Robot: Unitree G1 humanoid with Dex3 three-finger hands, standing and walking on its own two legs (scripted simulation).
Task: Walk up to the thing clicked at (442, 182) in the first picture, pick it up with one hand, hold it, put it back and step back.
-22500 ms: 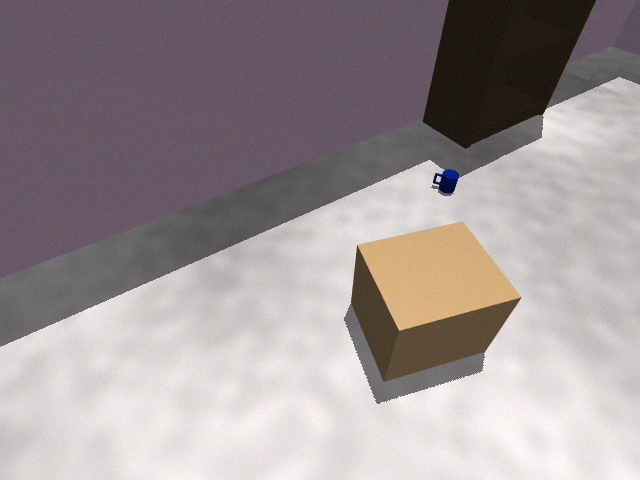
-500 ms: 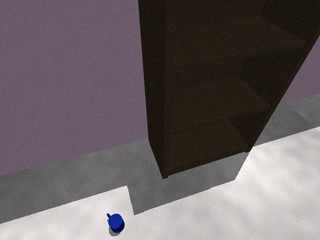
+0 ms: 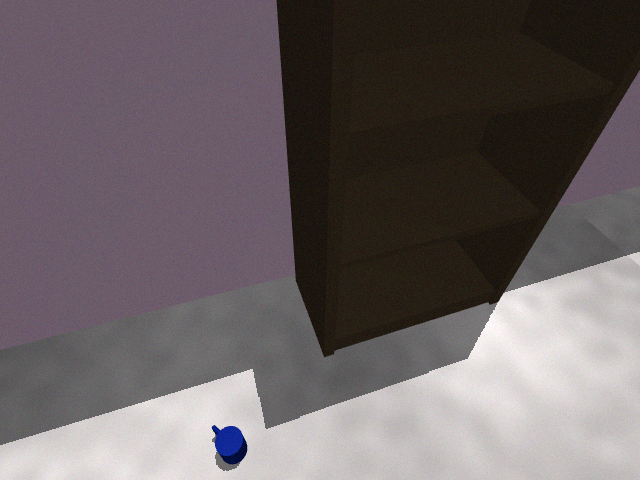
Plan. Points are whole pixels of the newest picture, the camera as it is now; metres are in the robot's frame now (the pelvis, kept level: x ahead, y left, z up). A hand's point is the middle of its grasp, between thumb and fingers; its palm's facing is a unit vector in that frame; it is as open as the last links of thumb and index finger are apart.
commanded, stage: stand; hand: left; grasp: from above
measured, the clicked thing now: (227, 441) +0.40 +0.27 -0.74
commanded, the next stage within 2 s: rise first in 0.50 s
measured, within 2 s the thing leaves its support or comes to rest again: neither
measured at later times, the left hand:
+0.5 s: hand out of the picture +0.07 +0.26 -0.16, palm faces -0.03 -0.94 -0.35, open 7.4 cm
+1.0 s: hand out of the picture +0.13 +0.26 -0.19, palm faces -0.09 -0.91 -0.40, open 11.9 cm
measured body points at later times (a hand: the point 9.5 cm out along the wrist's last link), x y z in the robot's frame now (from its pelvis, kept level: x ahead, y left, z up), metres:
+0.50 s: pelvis +0.00 +0.00 +0.00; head +0.01 +0.01 +0.45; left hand +0.08 +0.31 -0.13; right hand +0.07 -0.30 -0.13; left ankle -0.02 +0.15 -0.75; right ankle +0.00 -0.13 -0.75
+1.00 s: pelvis -0.02 +0.01 -0.04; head +0.04 +0.02 +0.40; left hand +0.13 +0.31 -0.16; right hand +0.09 -0.25 -0.16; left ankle -0.02 +0.15 -0.75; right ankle +0.00 -0.13 -0.75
